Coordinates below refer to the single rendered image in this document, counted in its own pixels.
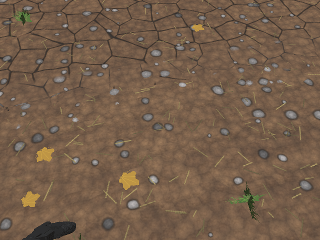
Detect robot left hand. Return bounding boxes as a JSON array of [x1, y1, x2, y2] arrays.
[[22, 221, 76, 240]]

